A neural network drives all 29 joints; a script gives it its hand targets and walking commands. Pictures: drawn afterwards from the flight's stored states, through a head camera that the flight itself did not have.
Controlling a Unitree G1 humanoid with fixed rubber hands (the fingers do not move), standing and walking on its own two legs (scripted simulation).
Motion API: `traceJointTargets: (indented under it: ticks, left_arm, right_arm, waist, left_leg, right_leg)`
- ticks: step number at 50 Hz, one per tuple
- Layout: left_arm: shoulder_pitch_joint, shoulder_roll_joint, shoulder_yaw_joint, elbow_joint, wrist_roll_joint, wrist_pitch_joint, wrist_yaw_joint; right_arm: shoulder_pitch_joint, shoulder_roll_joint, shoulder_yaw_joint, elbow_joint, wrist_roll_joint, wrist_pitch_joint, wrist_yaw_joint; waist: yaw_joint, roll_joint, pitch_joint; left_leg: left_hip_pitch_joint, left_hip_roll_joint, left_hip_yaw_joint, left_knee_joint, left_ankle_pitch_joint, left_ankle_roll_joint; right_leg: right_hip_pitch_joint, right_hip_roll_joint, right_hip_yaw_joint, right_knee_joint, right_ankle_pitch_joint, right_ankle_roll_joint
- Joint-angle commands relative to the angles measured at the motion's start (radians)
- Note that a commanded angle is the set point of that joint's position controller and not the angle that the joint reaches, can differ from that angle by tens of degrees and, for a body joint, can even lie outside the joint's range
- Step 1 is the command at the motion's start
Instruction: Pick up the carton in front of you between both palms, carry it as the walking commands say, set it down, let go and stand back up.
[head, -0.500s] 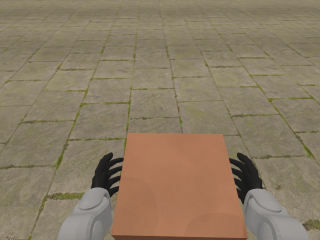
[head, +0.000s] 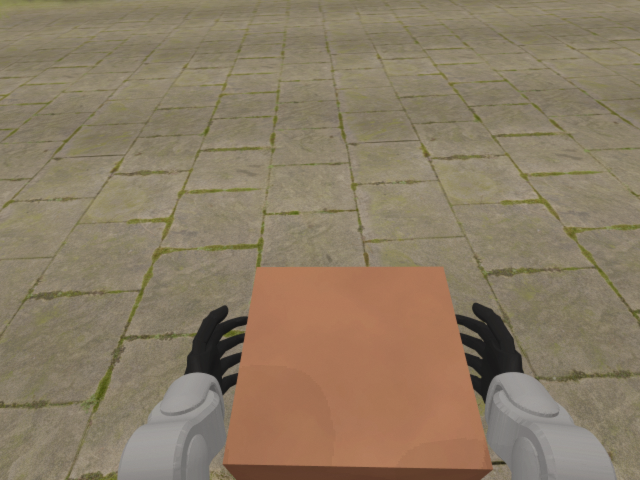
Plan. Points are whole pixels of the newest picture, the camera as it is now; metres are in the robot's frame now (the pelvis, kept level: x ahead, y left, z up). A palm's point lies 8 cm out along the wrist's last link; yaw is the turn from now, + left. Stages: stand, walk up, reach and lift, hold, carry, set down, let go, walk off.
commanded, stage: carry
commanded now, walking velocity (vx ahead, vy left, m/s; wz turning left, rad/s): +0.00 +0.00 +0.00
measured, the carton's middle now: (348, 398) +0.25 +0.00 +0.03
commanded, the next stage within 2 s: hold in 1.64 s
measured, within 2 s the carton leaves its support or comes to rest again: neither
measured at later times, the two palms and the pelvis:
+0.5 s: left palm (217, 346) +0.30 +0.16 +0.06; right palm (458, 348) +0.29 -0.13 +0.06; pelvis +0.05 +0.02 -0.01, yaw -1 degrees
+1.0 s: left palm (224, 353) +0.30 +0.16 +0.03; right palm (455, 354) +0.30 -0.14 +0.04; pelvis +0.01 +0.02 +0.00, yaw -1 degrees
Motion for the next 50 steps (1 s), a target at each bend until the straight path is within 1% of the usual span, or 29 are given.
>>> traceJointTargets:
  ticks: [1, 3, 5, 8, 11, 16, 17, 18, 24, 31, 37, 41, 43, 45, 48, 50]
  left_arm:
    - [-0.354, -0.653, -0.590, -0.033, -0.238, 0.038, -0.098]
    - [-0.348, -0.660, -0.590, -0.012, -0.238, 0.046, -0.092]
    - [-0.350, -0.684, -0.599, 0.004, -0.239, 0.042, -0.095]
    - [-0.376, -0.727, -0.617, 0.023, -0.240, 0.020, -0.115]
    - [-0.398, -0.744, -0.627, 0.053, -0.232, -0.012, -0.143]
    - [-0.414, -0.732, -0.610, 0.113, -0.199, -0.077, -0.175]
    - [-0.389, -0.701, -0.590, 0.125, -0.188, -0.088, -0.174]
    - [-0.407, -0.705, -0.591, 0.137, -0.182, -0.102, -0.178]
    - [-0.421, -0.650, -0.516, 0.250, -0.125, -0.189, -0.192]
    - [-0.482, -0.631, -0.434, 0.421, -0.064, -0.321, -0.210]
    - [-0.558, -0.649, -0.359, 0.598, -0.016, -0.459, -0.237]
    - [-0.627, -0.704, -0.360, 0.677, -0.014, -0.544, -0.261]
    - [-0.652, -0.752, -0.381, 0.690, -0.022, -0.563, -0.275]
    - [-0.663, -0.802, -0.409, 0.685, -0.033, -0.562, -0.288]
    - [-0.655, -0.855, -0.455, 0.644, -0.059, -0.532, -0.299]
    - [-0.636, -0.861, -0.458, 0.633, -0.062, -0.505, -0.301]
  right_arm:
    - [-0.334, 0.662, 0.574, 0.012, 0.259, 0.027, 0.102]
    - [-0.316, 0.665, 0.559, 0.043, 0.261, 0.031, 0.102]
    - [-0.317, 0.687, 0.558, 0.056, 0.261, 0.026, 0.108]
    - [-0.347, 0.729, 0.576, 0.066, 0.259, 0.005, 0.126]
    - [-0.380, 0.749, 0.595, 0.086, 0.252, -0.027, 0.151]
    - [-0.406, 0.735, 0.591, 0.142, 0.225, -0.092, 0.183]
    - [-0.387, 0.706, 0.582, 0.139, 0.216, -0.105, 0.181]
    - [-0.392, 0.702, 0.571, 0.166, 0.200, -0.116, 0.183]
    - [-0.409, 0.649, 0.503, 0.274, 0.144, -0.204, 0.194]
    - [-0.469, 0.630, 0.417, 0.449, 0.079, -0.336, 0.215]
    - [-0.550, 0.642, 0.336, 0.626, 0.030, -0.472, 0.248]
    - [-0.614, 0.697, 0.336, 0.706, 0.027, -0.556, 0.273]
    - [-0.638, 0.747, 0.358, 0.719, 0.035, -0.575, 0.286]
    - [-0.650, 0.800, 0.387, 0.714, 0.046, -0.575, 0.298]
    - [-0.643, 0.857, 0.434, 0.674, 0.074, -0.546, 0.309]
    - [-0.625, 0.862, 0.438, 0.661, 0.077, -0.519, 0.310]
  waist:
    - [0.007, 0.057, -0.069]
    - [0.004, 0.050, -0.122]
    - [0.004, 0.048, -0.175]
    - [0.003, 0.032, -0.207]
    - [0.002, 0.015, -0.226]
    - [0.001, -0.005, -0.239]
    - [0.001, -0.007, -0.237]
    - [0.001, -0.010, -0.235]
    - [0.000, -0.011, -0.197]
    - [0.000, -0.010, -0.168]
    - [0.001, -0.008, -0.167]
    - [0.000, -0.007, -0.179]
    - [0.000, -0.007, -0.190]
    - [-0.001, -0.007, -0.202]
    - [-0.001, -0.008, -0.217]
    - [0.000, -0.009, -0.221]
  left_leg:
    - [0.058, 0.115, -0.088, -0.050, 0.334, 0.001]
    - [0.096, 0.111, -0.083, -0.012, 0.475, 0.007]
    - [0.135, 0.106, -0.075, 0.018, 0.560, 0.010]
    - [0.161, 0.101, -0.068, 0.040, 0.614, 0.016]
    - [0.170, 0.095, -0.065, 0.057, 0.623, 0.024]
    - [0.168, 0.089, -0.059, 0.067, 0.565, 0.030]
    - [0.164, 0.088, -0.058, 0.067, 0.547, 0.030]
    - [0.163, 0.088, -0.057, 0.067, 0.532, 0.030]
    - [0.143, 0.088, -0.057, 0.045, 0.424, 0.030]
    - [0.128, 0.087, -0.061, 0.012, 0.318, 0.033]
    - [0.124, 0.086, -0.068, -0.012, 0.241, 0.033]
    - [0.128, 0.084, -0.071, -0.019, 0.214, 0.031]
    - [0.132, 0.084, -0.072, -0.019, 0.211, 0.030]
    - [0.136, 0.084, -0.072, -0.017, 0.216, 0.030]
    - [0.139, 0.084, -0.072, -0.010, 0.229, 0.029]
    - [0.138, 0.084, -0.071, -0.006, 0.237, 0.029]
  right_leg:
    - [0.015, -0.137, 0.101, -0.042, 0.249, 0.031]
    - [0.051, -0.138, 0.102, 0.004, 0.385, 0.039]
    - [0.068, -0.134, 0.098, 0.030, 0.450, 0.045]
    - [0.072, -0.125, 0.091, 0.050, 0.472, 0.050]
    - [0.080, -0.120, 0.089, 0.063, 0.486, 0.051]
    - [0.094, -0.126, 0.092, 0.064, 0.490, 0.048]
    - [0.097, -0.128, 0.092, 0.063, 0.487, 0.046]
    - [0.096, -0.130, 0.094, 0.063, 0.486, 0.045]
    - [0.078, -0.138, 0.100, 0.035, 0.409, 0.041]
    - [0.063, -0.139, 0.108, -0.001, 0.319, 0.033]
    - [0.053, -0.136, 0.111, -0.023, 0.249, 0.028]
    - [0.051, -0.133, 0.113, -0.028, 0.223, 0.027]
    - [0.053, -0.132, 0.113, -0.028, 0.220, 0.026]
    - [0.055, -0.132, 0.114, -0.025, 0.222, 0.026]
    - [0.057, -0.134, 0.114, -0.019, 0.235, 0.025]
    - [0.056, -0.134, 0.113, -0.015, 0.244, 0.025]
